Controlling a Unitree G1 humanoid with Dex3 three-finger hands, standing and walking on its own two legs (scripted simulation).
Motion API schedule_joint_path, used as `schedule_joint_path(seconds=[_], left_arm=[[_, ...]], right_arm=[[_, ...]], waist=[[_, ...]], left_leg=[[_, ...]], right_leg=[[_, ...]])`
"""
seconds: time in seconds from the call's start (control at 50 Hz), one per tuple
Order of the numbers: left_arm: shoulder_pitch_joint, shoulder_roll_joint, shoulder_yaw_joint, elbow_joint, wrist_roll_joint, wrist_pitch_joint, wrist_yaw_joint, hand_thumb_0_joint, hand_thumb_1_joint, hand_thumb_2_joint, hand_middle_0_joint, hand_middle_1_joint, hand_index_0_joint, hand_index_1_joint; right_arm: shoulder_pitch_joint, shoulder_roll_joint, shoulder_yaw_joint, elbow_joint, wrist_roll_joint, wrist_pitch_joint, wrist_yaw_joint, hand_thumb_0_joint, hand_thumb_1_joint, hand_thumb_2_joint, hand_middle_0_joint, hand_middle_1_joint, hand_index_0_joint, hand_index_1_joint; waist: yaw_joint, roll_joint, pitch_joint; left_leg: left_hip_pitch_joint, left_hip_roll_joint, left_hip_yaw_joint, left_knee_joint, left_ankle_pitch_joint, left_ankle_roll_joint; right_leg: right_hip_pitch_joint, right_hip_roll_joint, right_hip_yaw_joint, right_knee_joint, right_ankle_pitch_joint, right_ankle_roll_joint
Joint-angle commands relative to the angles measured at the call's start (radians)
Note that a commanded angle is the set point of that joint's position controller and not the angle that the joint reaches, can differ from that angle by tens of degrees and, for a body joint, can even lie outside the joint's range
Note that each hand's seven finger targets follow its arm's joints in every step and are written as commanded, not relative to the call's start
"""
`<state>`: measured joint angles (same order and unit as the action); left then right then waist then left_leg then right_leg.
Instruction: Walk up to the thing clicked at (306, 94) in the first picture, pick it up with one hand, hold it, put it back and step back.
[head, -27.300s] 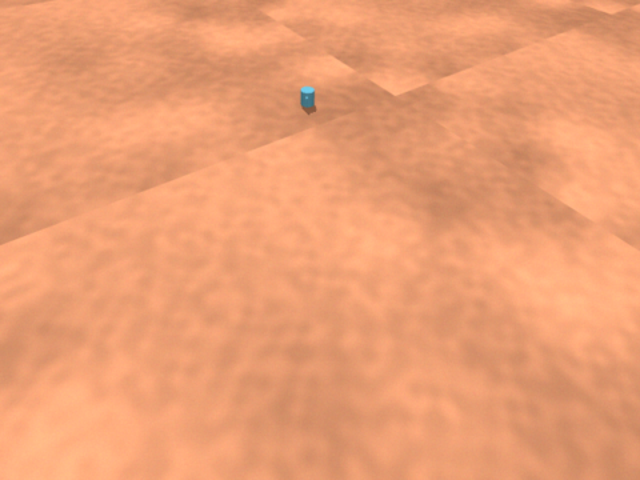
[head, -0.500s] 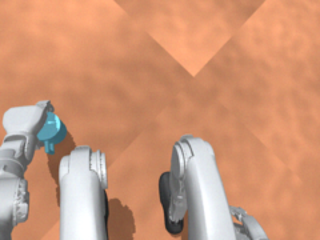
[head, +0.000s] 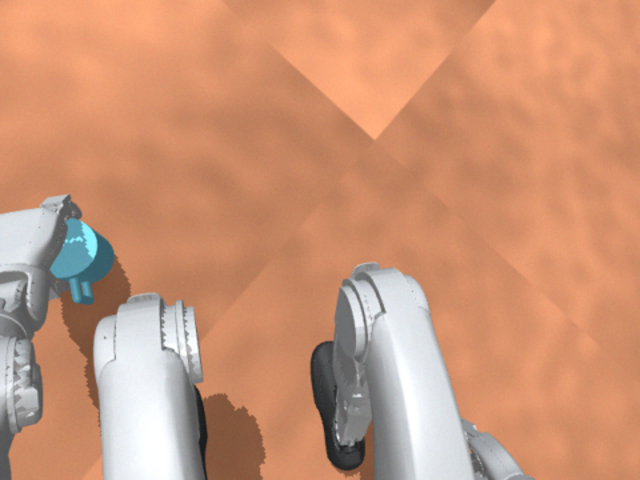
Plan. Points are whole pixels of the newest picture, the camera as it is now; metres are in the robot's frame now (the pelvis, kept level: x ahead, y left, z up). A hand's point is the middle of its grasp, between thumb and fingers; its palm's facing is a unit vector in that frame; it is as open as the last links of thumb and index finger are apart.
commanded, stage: rest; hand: left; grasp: from above
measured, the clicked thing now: (76, 264) +0.38 +0.27 -0.26
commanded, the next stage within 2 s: open in 0.04 s
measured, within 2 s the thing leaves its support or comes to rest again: neither
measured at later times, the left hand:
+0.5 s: hand (52, 256) +0.39 +0.29 -0.22, palm faces -0.43 -0.11 -0.90, open 12.5 cm
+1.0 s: hand (48, 262) +0.38 +0.29 -0.21, palm faces -0.46 -0.13 -0.88, open 13.7 cm
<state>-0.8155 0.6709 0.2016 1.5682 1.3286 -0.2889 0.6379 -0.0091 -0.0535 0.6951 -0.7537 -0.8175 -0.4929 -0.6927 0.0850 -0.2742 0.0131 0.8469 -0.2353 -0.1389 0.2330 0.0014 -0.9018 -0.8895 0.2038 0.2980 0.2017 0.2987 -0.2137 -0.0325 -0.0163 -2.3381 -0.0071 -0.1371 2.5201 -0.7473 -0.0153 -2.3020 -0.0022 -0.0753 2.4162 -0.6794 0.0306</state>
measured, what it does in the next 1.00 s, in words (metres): stands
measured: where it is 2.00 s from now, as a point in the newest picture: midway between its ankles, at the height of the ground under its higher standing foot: (267, 449)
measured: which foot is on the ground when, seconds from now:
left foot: down 0.00-1.00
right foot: down 0.00-1.00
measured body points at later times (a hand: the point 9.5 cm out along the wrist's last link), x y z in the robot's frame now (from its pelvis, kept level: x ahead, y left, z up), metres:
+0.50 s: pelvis +0.00 +0.01 -0.01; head +0.22 +0.10 +0.37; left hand +0.41 +0.29 -0.17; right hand +0.05 -0.27 -0.09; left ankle +0.06 +0.13 -0.27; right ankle +0.10 -0.12 -0.27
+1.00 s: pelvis -0.01 +0.00 +0.00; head +0.22 +0.09 +0.37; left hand +0.40 +0.29 -0.16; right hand +0.05 -0.27 -0.09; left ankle +0.06 +0.13 -0.27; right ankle +0.10 -0.12 -0.27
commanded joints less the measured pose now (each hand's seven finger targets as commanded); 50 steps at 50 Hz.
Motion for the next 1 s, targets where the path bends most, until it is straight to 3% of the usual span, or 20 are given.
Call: schedule_joint_path(seconds=[0.0,0.02,0.06,0.12,0.24,0.34,0.4,0.46,0.5,0.58,0.64,0.68,0.7,0.72,0.74,0.84,0.92,0.94,0.96,0.98], left_arm=[[-0.284,0.253,-0.007,-0.058,0.013,-0.002,0.042,0.0,0.373,0.858,-0.75,-0.829,-0.77,-0.808],[-0.258,0.27,0.019,-0.059,0.013,-0.005,0.049,0.0,0.348,0.895,-0.75,-0.822,-0.759,-0.813],[-0.261,0.281,0.023,0.013,0.026,-0.002,0.059,0.0,0.389,0.896,-0.752,-0.871,-0.774,-0.848],[-0.309,0.246,-0.022,0.026,0.034,-0.01,0.069,0.0,0.388,0.895,-0.738,-0.899,-0.765,-0.871],[-0.287,0.254,-0.032,0.045,0.031,0.002,0.099,0.0,-0.092,0.775,-0.305,-0.886,-0.337,-0.851],[-0.312,0.23,-0.065,0.064,0.025,0.02,0.109,0.0,-0.333,0.866,-0.2,-0.944,-0.22,-0.922],[-0.292,0.273,-0.014,0.005,0.012,0.029,0.126,0.0,-0.395,0.926,-0.153,-0.989,-0.169,-0.971],[-0.281,0.257,-0.019,0.022,0.009,0.042,0.124,0.0,-0.457,0.964,-0.097,-1.049,-0.115,-1.028],[-0.29,0.256,-0.023,0.018,0.001,0.047,0.112,0.0,-0.473,0.98,-0.083,-1.066,-0.102,-1.045],[-0.247,0.305,0.028,0.025,-0.006,0.054,0.094,0.0,-0.487,1.0,-0.072,-1.094,-0.09,-1.074],[-0.226,0.28,0.022,0.011,-0.021,0.048,0.076,0.0,-0.486,1.013,-0.073,-1.109,-0.091,-1.09],[-0.248,0.235,-0.017,0.0,-0.032,0.035,0.059,0.0,-0.501,1.012,-0.07,-1.096,-0.083,-1.081],[-0.233,0.268,0.006,-0.003,-0.033,0.029,0.055,0.0,-0.499,1.011,-0.069,-1.097,-0.083,-1.082],[-0.233,0.248,-0.016,-0.008,-0.032,0.023,0.048,0.0,-0.508,1.014,-0.068,-1.092,-0.079,-1.08],[-0.204,0.302,0.036,-0.002,-0.035,0.019,0.053,0.0,-0.505,1.006,-0.067,-1.085,-0.079,-1.071],[-0.261,0.245,-0.014,0.001,-0.006,-0.013,0.053,0.0,-0.493,1.012,-0.069,-1.09,-0.08,-1.077],[-0.306,0.312,0.002,0.016,0.022,-0.032,0.08,0.0,-0.457,0.966,-0.065,-1.097,-0.09,-1.069],[-0.293,0.271,-0.021,0.005,0.023,-0.033,0.085,0.0,-0.488,0.983,-0.063,-1.075,-0.078,-1.058],[-0.321,0.261,-0.042,0.04,0.022,-0.033,0.091,0.0,-0.471,0.958,-0.061,-1.084,-0.084,-1.059],[-0.297,0.281,-0.019,0.024,0.028,-0.032,0.106,0.0,-0.489,0.965,-0.063,-1.062,-0.091,-1.033]], right_arm=[[0.19,-0.263,-0.063,-0.002,-0.007,-0.014,-0.006,0.0,-0.891,-0.894,0.201,0.3,0.201,0.3],[0.195,-0.276,-0.066,-0.004,-0.011,-0.012,-0.009,0.0,-0.891,-0.894,0.201,0.3,0.201,0.3],[0.209,-0.283,-0.059,0.013,-0.021,-0.016,-0.002,0.0,-0.889,-0.893,0.201,0.3,0.201,0.3],[0.182,-0.278,-0.043,-0.002,-0.032,-0.03,0.007,0.0,-0.889,-0.893,0.201,0.3,0.201,0.3],[0.155,-0.283,-0.031,0.005,-0.039,-0.054,0.016,0.0,-0.883,-0.891,0.202,0.301,0.201,0.301],[0.147,-0.285,-0.025,0.01,-0.047,-0.079,0.037,0.0,-0.886,-0.893,0.202,0.301,0.201,0.301],[0.158,-0.295,-0.025,0.011,-0.051,-0.086,0.048,0.0,-0.886,-0.893,0.202,0.301,0.201,0.301],[0.155,-0.296,-0.025,0.007,-0.048,-0.092,0.064,0.0,-0.887,-0.894,0.202,0.301,0.202,0.301],[0.166,-0.306,-0.027,0.004,-0.047,-0.1,0.077,0.0,-0.888,-0.894,0.202,0.301,0.202,0.301],[0.194,-0.32,-0.037,0.017,-0.045,-0.101,0.09,0.0,-0.89,-0.896,0.202,0.301,0.201,0.301],[0.197,-0.309,-0.037,0.007,-0.039,-0.095,0.096,0.0,-0.891,-0.897,0.202,0.301,0.201,0.301],[0.176,-0.3,-0.034,-0.014,-0.032,-0.102,0.097,0.0,-0.892,-0.898,0.202,0.301,0.201,0.301],[0.197,-0.308,-0.039,0.0,-0.033,-0.099,0.096,0.0,-0.892,-0.898,0.202,0.301,0.201,0.301],[0.181,-0.307,-0.038,-0.018,-0.03,-0.098,0.093,0.0,-0.892,-0.898,0.202,0.301,0.201,0.301],[0.199,-0.317,-0.042,-0.005,-0.029,-0.093,0.089,0.0,-0.891,-0.897,0.202,0.301,0.201,0.301],[0.187,-0.308,-0.041,-0.015,-0.025,-0.081,0.084,0.0,-0.889,-0.897,0.202,0.301,0.201,0.301],[0.188,-0.317,-0.032,0.001,-0.038,-0.086,0.077,0.0,-0.883,-0.894,0.202,0.301,0.202,0.301],[0.169,-0.31,-0.033,-0.009,-0.036,-0.087,0.073,0.0,-0.885,-0.895,0.202,0.301,0.201,0.301],[0.174,-0.303,-0.021,0.008,-0.039,-0.092,0.075,0.0,-0.885,-0.895,0.202,0.301,0.201,0.301],[0.165,-0.315,-0.029,0.002,-0.047,-0.092,0.072,0.0,-0.898,-0.897,0.201,0.3,0.201,0.3]], waist=[[-0.035,0.242,-0.619],[-0.018,0.235,-0.639],[-0.038,0.237,-0.602],[-0.058,0.241,-0.572],[-0.041,0.276,-0.568],[-0.068,0.295,-0.553],[-0.048,0.337,-0.596],[-0.053,0.374,-0.6],[-0.063,0.388,-0.589],[-0.061,0.377,-0.603],[-0.055,0.35,-0.611],[-0.054,0.325,-0.592],[-0.059,0.331,-0.601],[-0.047,0.316,-0.603],[-0.039,0.292,-0.61],[-0.061,0.288,-0.587],[-0.078,0.279,-0.547],[-0.064,0.287,-0.563],[-0.086,0.292,-0.541],[-0.071,0.283,-0.562]], left_leg=[[0.42,-0.022,0.097,-0.248,0.189,0.051],[0.428,-0.022,0.095,-0.254,0.202,0.051],[0.429,-0.022,0.09,-0.247,0.197,0.049],[0.405,-0.025,0.086,-0.251,0.153,0.052],[0.413,-0.025,0.081,-0.275,0.124,0.049],[0.427,-0.02,0.077,-0.258,0.132,0.046],[0.468,-0.019,0.072,-0.276,0.178,0.041],[0.501,-0.016,0.063,-0.283,0.195,0.032],[0.506,-0.014,0.057,-0.282,0.211,0.03],[0.52,-0.012,0.058,-0.266,0.263,0.029],[0.476,-0.019,0.077,-0.261,0.247,0.039],[0.449,-0.019,0.071,-0.27,0.203,0.041],[0.451,-0.02,0.076,-0.268,0.209,0.045],[0.438,-0.019,0.08,-0.262,0.198,0.046],[0.429,-0.02,0.074,-0.27,0.201,0.048],[0.438,-0.018,0.066,-0.266,0.188,0.044],[0.421,-0.019,0.072,-0.254,0.144,0.049],[0.43,-0.02,0.077,-0.262,0.153,0.046],[0.418,-0.021,0.075,-0.253,0.131,0.049],[0.419,-0.02,0.074,-0.259,0.146,0.048]], right_leg=[[0.331,0.041,-0.101,-0.223,0.186,-0.043],[0.346,0.041,-0.104,-0.23,0.195,-0.042],[0.324,0.04,-0.117,-0.206,0.192,-0.04],[0.312,0.045,-0.12,-0.217,0.153,-0.038],[0.289,0.047,-0.125,-0.22,0.115,-0.039],[0.278,0.046,-0.126,-0.216,0.133,-0.036],[0.3,0.043,-0.136,-0.205,0.176,-0.032],[0.287,0.042,-0.142,-0.189,0.204,-0.033],[0.279,0.036,-0.148,-0.172,0.225,-0.029],[0.313,0.037,-0.15,-0.169,0.272,-0.029],[0.356,0.042,-0.138,-0.197,0.264,-0.034],[0.334,0.041,-0.137,-0.207,0.22,-0.038],[0.359,0.041,-0.135,-0.217,0.225,-0.034],[0.359,0.045,-0.128,-0.227,0.215,-0.039],[0.374,0.044,-0.133,-0.228,0.212,-0.038],[0.332,0.046,-0.138,-0.214,0.196,-0.037],[0.311,0.044,-0.137,-0.218,0.157,-0.034],[0.316,0.05,-0.13,-0.234,0.155,-0.036],[0.305,0.048,-0.136,-0.224,0.142,-0.033],[0.325,0.052,-0.134,-0.24,0.15,-0.034]])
